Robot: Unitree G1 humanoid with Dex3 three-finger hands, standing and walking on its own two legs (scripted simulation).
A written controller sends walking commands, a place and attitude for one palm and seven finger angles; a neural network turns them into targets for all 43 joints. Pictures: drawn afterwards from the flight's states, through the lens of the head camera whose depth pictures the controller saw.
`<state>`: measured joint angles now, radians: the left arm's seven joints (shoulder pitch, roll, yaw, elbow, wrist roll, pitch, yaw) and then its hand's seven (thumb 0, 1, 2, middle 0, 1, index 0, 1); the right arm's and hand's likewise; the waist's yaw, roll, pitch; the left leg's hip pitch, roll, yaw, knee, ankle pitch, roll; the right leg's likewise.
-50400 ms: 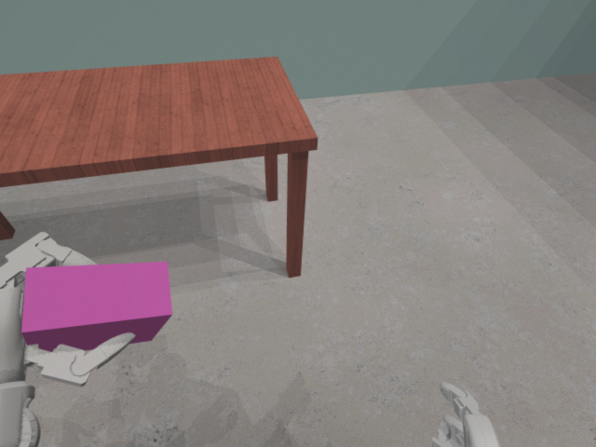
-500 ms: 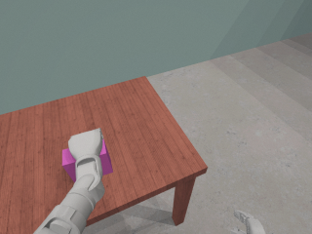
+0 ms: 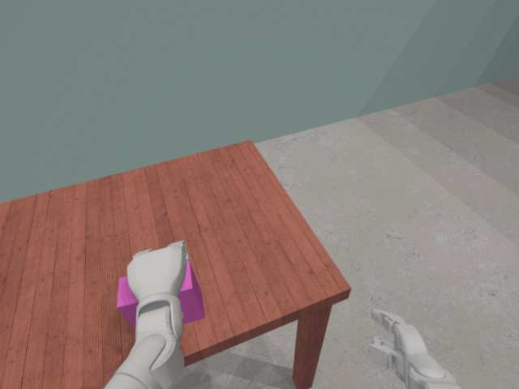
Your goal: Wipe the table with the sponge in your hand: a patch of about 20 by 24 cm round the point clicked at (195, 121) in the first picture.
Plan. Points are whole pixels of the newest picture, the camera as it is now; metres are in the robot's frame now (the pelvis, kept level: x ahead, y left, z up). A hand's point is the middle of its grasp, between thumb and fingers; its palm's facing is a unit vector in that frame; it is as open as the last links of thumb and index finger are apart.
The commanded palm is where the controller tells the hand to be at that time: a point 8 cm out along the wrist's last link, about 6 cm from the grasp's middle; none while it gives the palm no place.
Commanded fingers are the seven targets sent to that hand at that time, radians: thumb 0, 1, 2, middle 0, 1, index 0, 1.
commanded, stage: wipe back along the middle lane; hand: left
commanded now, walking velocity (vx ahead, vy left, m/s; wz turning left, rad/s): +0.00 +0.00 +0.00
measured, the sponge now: (167, 303) +0.27 +0.21 -0.04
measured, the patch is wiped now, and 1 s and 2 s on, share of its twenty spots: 0.65 0.65 0.85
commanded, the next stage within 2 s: slide across to the third lane in 0.20 s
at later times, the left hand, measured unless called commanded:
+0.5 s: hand (175, 302) +0.25 +0.18 +0.00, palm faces -0.04 -0.08 -1.00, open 9.6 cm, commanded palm +0.21 +0.15 +0.05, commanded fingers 0.00 0.10 1.30 -1.20 -1.60 -1.20 -1.60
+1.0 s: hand (208, 288) +0.28 +0.13 +0.01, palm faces -0.05 -0.08 -1.00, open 9.6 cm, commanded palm +0.25 +0.11 +0.05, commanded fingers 0.00 0.10 1.30 -1.20 -1.60 -1.20 -1.60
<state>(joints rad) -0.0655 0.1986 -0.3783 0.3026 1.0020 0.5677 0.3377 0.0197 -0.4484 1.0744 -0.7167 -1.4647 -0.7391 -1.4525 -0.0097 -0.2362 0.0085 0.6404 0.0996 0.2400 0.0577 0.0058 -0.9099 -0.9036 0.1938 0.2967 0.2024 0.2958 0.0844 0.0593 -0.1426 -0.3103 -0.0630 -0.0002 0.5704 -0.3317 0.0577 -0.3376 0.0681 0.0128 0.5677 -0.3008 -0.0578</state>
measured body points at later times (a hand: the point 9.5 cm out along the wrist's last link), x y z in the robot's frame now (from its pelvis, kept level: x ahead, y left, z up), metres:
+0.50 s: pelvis -0.02 -0.02 +0.00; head -0.04 -0.05 +0.45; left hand +0.25 +0.18 +0.06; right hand +0.20 -0.23 -0.09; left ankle -0.03 +0.08 -0.73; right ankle -0.01 -0.09 -0.73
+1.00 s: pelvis -0.02 -0.04 +0.00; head -0.03 -0.07 +0.45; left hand +0.28 +0.13 +0.06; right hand +0.22 -0.24 -0.09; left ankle -0.03 +0.08 -0.73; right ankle -0.01 -0.09 -0.73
